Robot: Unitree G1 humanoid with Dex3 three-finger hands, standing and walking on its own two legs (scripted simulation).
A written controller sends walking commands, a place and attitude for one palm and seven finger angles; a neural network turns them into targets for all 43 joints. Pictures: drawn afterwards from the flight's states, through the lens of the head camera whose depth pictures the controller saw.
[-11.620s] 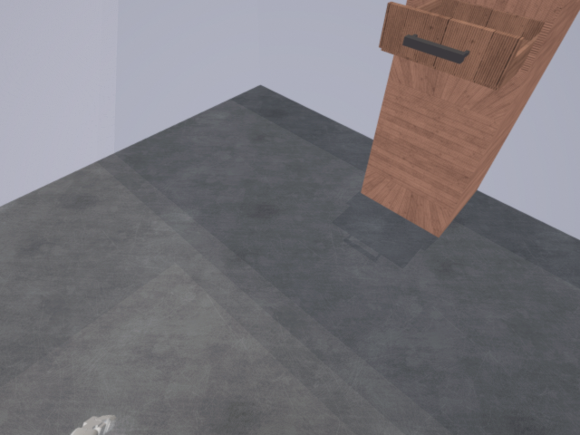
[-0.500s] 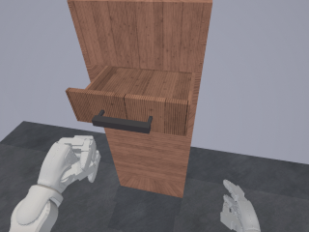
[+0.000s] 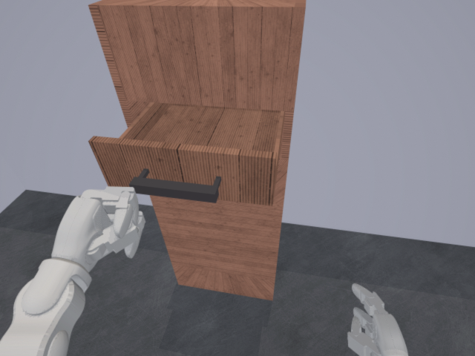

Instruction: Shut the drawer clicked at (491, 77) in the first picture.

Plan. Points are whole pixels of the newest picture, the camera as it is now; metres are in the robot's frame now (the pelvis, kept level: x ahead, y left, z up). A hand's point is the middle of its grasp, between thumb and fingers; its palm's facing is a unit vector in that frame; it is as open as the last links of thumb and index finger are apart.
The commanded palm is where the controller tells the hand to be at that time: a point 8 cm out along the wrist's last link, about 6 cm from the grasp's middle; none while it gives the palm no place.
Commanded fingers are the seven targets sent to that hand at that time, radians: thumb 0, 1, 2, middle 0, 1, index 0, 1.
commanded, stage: raise the hand and make a fist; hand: left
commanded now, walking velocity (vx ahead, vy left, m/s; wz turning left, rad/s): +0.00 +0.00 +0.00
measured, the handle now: (177, 183) +0.42 +0.16 +0.09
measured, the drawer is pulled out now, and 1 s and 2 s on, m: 0.18 0.18 0.16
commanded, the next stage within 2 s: bring the fist close to the handle in 0.02 s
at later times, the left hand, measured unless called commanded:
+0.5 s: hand (154, 221) +0.27 +0.15 +0.15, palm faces -0.06 -1.00 -0.06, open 3.2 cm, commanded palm +0.24 +0.20 +0.15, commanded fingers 0.00 0.90 0.90 -1.40 -1.60 -1.40 -1.60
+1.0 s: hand (176, 226) +0.30 +0.13 +0.10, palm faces -0.09 -1.00 -0.04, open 3.2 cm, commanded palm +0.29 +0.19 +0.10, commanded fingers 0.00 0.90 0.90 -1.40 -1.60 -1.40 -1.60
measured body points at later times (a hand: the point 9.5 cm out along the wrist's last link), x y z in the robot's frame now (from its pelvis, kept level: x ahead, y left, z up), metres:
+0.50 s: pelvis +0.02 -0.01 +0.00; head -0.01 -0.03 +0.45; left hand +0.27 +0.20 +0.15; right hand +0.21 -0.23 -0.07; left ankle +0.02 +0.09 -0.73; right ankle -0.02 -0.06 -0.73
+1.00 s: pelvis +0.02 +0.00 +0.00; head +0.02 -0.02 +0.45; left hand +0.30 +0.19 +0.10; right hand +0.18 -0.24 -0.09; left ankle +0.02 +0.09 -0.73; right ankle -0.02 -0.06 -0.73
